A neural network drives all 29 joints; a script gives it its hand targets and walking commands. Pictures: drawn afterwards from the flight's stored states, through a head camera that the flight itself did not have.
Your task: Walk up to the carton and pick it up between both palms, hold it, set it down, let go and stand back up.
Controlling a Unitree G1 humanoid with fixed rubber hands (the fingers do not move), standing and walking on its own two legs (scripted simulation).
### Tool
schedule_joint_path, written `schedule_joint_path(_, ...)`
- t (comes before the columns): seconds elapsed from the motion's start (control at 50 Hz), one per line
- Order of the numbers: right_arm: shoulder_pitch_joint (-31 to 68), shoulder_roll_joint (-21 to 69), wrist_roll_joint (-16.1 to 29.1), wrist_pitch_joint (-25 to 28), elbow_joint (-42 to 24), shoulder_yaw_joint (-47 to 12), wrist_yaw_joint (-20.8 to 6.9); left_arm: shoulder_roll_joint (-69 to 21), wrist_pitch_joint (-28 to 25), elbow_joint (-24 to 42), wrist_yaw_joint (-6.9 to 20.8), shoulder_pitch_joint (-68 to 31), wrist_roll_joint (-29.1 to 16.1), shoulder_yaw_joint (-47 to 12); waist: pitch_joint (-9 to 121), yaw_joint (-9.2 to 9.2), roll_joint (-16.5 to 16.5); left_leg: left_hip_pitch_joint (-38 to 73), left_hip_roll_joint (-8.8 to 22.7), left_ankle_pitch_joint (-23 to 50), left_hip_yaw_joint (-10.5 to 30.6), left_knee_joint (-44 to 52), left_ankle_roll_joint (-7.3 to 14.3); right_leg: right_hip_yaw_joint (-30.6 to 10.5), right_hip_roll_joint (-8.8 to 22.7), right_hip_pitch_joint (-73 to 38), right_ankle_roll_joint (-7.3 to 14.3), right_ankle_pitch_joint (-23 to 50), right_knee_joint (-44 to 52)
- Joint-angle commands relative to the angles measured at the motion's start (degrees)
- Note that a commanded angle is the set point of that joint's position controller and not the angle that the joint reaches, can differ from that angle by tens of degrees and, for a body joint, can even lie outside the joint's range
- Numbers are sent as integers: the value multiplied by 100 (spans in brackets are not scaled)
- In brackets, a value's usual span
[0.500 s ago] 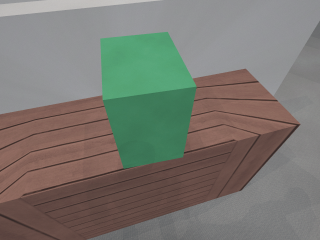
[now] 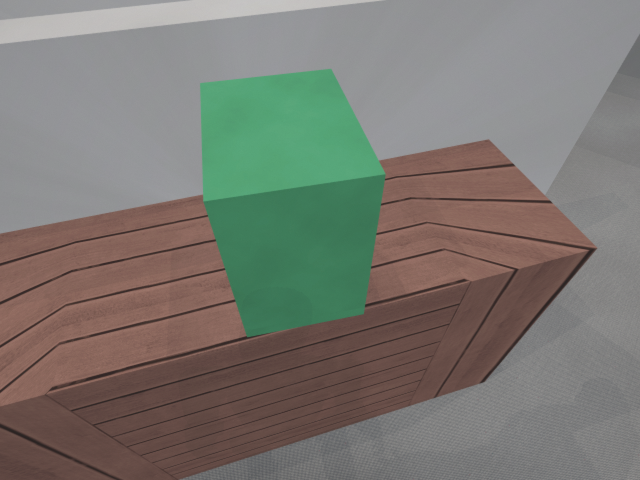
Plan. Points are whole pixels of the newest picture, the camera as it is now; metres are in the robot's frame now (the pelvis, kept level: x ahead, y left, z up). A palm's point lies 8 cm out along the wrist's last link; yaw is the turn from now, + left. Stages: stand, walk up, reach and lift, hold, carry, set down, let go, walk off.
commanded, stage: walk up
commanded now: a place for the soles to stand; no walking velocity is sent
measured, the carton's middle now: (287, 207) +0.48 +0.06 +0.06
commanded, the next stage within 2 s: reach and lift in 0.06 s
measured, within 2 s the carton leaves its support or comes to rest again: neither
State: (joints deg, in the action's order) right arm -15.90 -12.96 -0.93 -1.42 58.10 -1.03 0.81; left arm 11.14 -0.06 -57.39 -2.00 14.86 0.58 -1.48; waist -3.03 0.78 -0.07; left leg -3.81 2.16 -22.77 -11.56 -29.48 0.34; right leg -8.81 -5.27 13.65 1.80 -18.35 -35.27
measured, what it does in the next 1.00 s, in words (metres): shifts its weight, turning left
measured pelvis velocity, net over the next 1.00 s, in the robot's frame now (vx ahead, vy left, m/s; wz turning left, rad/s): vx -0.09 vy -0.02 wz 0.27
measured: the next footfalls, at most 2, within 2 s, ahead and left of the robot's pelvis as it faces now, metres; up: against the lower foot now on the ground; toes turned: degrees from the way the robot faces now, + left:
none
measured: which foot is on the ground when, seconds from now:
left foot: down 0.00-1.00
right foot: down 0.00-1.00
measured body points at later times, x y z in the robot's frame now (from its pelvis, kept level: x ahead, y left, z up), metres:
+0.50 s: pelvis -0.07 -0.01 -0.02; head -0.05 +0.01 +0.42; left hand +0.06 +0.24 -0.12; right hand +0.12 -0.23 -0.12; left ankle -0.07 +0.10 -0.73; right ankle +0.01 -0.10 -0.73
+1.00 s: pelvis -0.09 -0.02 -0.02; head -0.11 -0.03 +0.43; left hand +0.10 +0.24 -0.07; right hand +0.16 -0.20 -0.09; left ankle -0.07 +0.11 -0.73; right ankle +0.00 -0.10 -0.73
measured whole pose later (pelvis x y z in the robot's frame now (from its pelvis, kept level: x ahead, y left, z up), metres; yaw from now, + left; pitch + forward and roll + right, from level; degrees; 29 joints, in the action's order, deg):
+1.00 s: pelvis -0.09 -0.02 -0.02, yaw +15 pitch -5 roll -1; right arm -4.8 -11.0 1.0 -6.6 33.7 3.2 -0.3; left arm 10.6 16.7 -35.4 0.4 -4.1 1.6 0.1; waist -2.2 3.2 2.7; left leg -19.5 4.8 -19.1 -4.4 -43.4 1.3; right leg 3.0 -2.4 19.3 2.1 -15.4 -39.5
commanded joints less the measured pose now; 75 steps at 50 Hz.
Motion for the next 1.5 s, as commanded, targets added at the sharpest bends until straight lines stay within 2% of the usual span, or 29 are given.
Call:
schedule_joint_path(0.0, -322, -708, 4, 76, -110, 136, 42, 789, -99, 219, -46, 192, 0, 132, -68, 13, -19, 181, 662, 1239, 583, 644, 406, -557, 605, 560, 129, 2166, 711)
schedule_joint_path(0.04, -325, -677, 16, 77, -78, 113, 47, 829, -108, 171, -44, 195, 5, 137, -163, 13, -144, 142, 659, 1168, 595, 666, 383, -570, 609, 576, 147, 2158, 762)
schedule_joint_path(0.06, 3956, -486, -521, 696, -1032, 791, -308, 1359, 786, 1468, 187, -3919, -401, 405, -206, -58, -263, -2601, 249, 1072, 912, -784, 90, 655, 687, 1488, -72, 831, -378)
schedule_joint_path(0.08, 3001, -667, -696, 652, -590, 1020, -534, 1364, 1323, 1529, 135, -3357, -371, 290, -576, 86, -331, -2805, 216, 335, 800, -816, -5, 801, 780, 1378, -25, 426, -540)
schedule_joint_path(0.1, 2824, -896, -608, 529, -790, 972, -640, 1350, 1781, 1826, 204, -3338, -222, 373, 50, 175, -473, -2392, 239, 371, 758, -1025, -119, 772, 826, 1138, -18, 695, -444)
schedule_joint_path(0.16, 1940, -879, 52, 28, -1456, 858, -511, 1269, 2930, 2844, 546, -2640, 266, 622, 2122, 153, -152, -1540, 145, 1459, 632, -1887, -457, 558, 924, 304, -226, 3472, -787)
schedule_joint_path(0.2, 1355, -833, 537, -64, -1442, 642, -341, 1288, 3368, 3280, 717, -1848, 756, 885, 2713, 116, 20, -1159, 71, 2406, 701, -2271, -575, 795, 786, 236, -339, 4839, -1249)
schedule_joint_path(0.26, 852, -1014, 1133, -353, -1570, 304, -179, 959, 3816, 3866, 860, -616, 1045, 933, 2785, 169, 174, -484, 95, 3106, 852, -2125, -622, 1097, 570, 250, -145, 4395, -1037)
schedule_joint_path(0.3, 684, -1013, 1241, -558, -1746, 235, -129, 736, 3899, 4363, 851, -250, 935, 793, 2154, 269, 139, -285, 136, 2683, 876, -1629, -565, 1186, 432, 240, -36, 3257, -566)
schedule_joint_path(0.44, 1315, -149, 480, -600, -2718, 374, -10, 1041, 3089, 4677, 415, -1491, 489, 389, 19, 163, 134, -2295, 277, -923, 701, -471, 53, 671, 713, 449, 38, -837, 368)
schedule_joint_path(0.52, 1520, -123, 80, -204, -3174, 709, -170, 1001, 2310, 4737, 132, -2082, 438, 323, 564, 158, 1056, -4223, 843, -2250, 1057, 305, 369, 880, 309, -1510, -139, 317, -689)
schedule_joint_path(0.56, 1470, -129, 11, -28, -3155, 765, -179, 913, 1969, 4553, 106, -2148, 402, 303, 808, 240, 1147, -4804, 972, -2325, 1105, 386, 443, 929, 230, -2175, -196, 708, -985)
schedule_joint_path(0.6, 1425, -57, -63, 72, -3269, 790, -118, 983, 1795, 4289, 145, -2052, 266, 289, 935, 303, 655, -4685, 893, -1965, 958, 196, 496, 884, 279, -2091, -198, 575, -831)
schedule_joint_path(0.66, 1398, 98, -108, 117, -3542, 799, -11, 1128, 1755, 4079, 199, -2040, -23, 284, 873, 231, -196, -3767, 576, -1535, 745, -94, 474, 611, 523, -1237, -139, -530, -77)
schedule_joint_path(0.72, 1403, 199, -31, -13, -3584, 637, 90, 1226, 1897, 3899, 192, -2146, -241, 253, 600, 158, -536, -2754, 251, -1147, 672, -280, 352, 408, 786, -234, -18, -1577, 564)
schedule_joint_path(0.78, 1750, -20, 78, -218, -3481, 571, 78, 1083, 2074, 3742, 124, -2429, -274, 170, 278, 154, -47, -2826, 312, -1679, 840, 216, 315, 668, 605, -350, 12, -1313, 429)
schedule_joint_path(0.82, 2083, -308, 101, -347, -3394, 614, -41, 882, 2013, 3535, 59, -2689, -140, 210, 243, 115, 702, -4180, 700, -2864, 1127, 1060, 494, 1061, 164, -1821, -157, -364, -351)
schedule_joint_path(0.86, 2074, -462, 81, -389, -3296, 641, -128, 727, 1756, 3168, 76, -2636, 154, 341, 392, 95, 1117, -5450, 981, -2943, 1225, 1468, 639, 1154, -43, -3327, -278, 520, -829)
schedule_joint_path(0.88, 1984, -383, 123, -380, -3222, 530, -143, 708, 1630, 2934, 127, -2554, 276, 462, 402, 58, 984, -5580, 936, -2489, 1094, 1318, 651, 1051, -7, -3526, -285, 627, -760)
schedule_joint_path(0.92, 2214, -175, 213, -280, -3358, 447, -136, 939, 1430, 2760, 229, -2906, 236, 580, 645, 49, 268, -4734, 617, -1681, 703, 708, 608, 726, 202, -2752, -236, -88, -187)
schedule_joint_path(0.98, 2173, 448, 448, -134, -3622, 320, 14, 1272, 1240, 2896, 256, -3419, -209, 484, 686, 151, -1337, -1552, -148, -140, 549, -619, 299, -265, 1134, 584, 0, -2611, 1573)
schedule_joint_path(1.0, 1973, 541, 475, -115, -3575, 262, 78, 1165, 1230, 2951, 208, -3385, -384, 351, 465, 201, -1480, -792, -283, 60, 674, -687, 218, -329, 1301, 1509, 50, -2670, 1865)
schedule_joint_path(1.04, 1700, 481, 532, -81, -3568, 190, 128, 1037, 1222, 3282, 138, -3198, -429, 269, 367, 239, -1046, -355, -372, 197, 749, -480, 122, -126, 1297, 1840, 134, -2105, 1935)
schedule_joint_path(1.08, 1740, 323, 530, -95, -3498, 219, 118, 994, 1287, 3543, 99, -3080, -373, 298, 540, 269, -265, -645, -313, 9, 755, -153, 64, 189, 1064, 1258, 160, -1550, 1635)
schedule_joint_path(1.12, 1995, 113, 489, -56, -3572, 415, 59, 946, 1325, 3900, 1, -3139, -344, 257, 849, 259, 516, -1184, -83, -385, 778, 313, 39, 613, 707, 470, 146, -852, 1153)
schedule_joint_path(1.16, 1809, -95, 414, 83, -3641, 606, -28, 734, 1246, 4190, -85, -2651, -281, 256, 1058, 268, 880, -1652, 202, -596, 941, 787, 9, 977, 358, -483, 41, 176, 722)
schedule_joint_path(1.28, 1380, 139, 300, 926, -3742, 696, -91, 733, 393, 4196, -177, -1853, -524, 57, 1130, 204, -225, -490, -110, 984, 805, 642, -25, 843, 503, -54, -55, 948, 1328)
schedule_joint_path(1.36, 1269, 144, 441, 1275, -3513, 579, -121, 720, -173, 3947, -247, -1698, -598, -83, 1172, 112, -105, -305, -178, 1297, 909, 716, -49, 723, 535, -197, -66, 1431, 1394)
schedule_joint_path(1.48, 1019, 0, 820, 1803, -3497, 392, -101, 649, -863, 4027, -271, -1299, -575, -75, 1534, 30, -39, -101, -250, 2375, 1018, 709, -158, 575, 524, -1019, -165, 3270, 1258)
